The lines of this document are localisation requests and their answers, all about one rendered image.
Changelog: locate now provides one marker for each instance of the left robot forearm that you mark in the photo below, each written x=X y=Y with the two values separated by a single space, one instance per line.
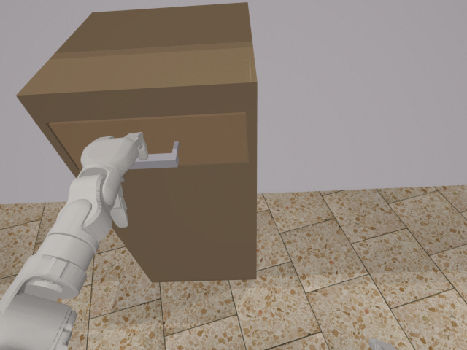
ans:
x=58 y=269

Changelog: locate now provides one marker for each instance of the left robot upper arm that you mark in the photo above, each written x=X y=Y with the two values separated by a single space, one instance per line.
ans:
x=35 y=323

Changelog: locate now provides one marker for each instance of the robot left hand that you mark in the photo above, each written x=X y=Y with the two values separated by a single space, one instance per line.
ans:
x=119 y=154

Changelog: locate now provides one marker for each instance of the drawer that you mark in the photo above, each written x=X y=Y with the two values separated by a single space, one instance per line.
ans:
x=203 y=138

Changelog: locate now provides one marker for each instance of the cabinet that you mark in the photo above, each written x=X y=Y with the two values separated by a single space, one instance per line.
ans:
x=194 y=222

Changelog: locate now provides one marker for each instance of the handle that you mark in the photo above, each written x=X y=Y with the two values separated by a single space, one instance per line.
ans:
x=163 y=160

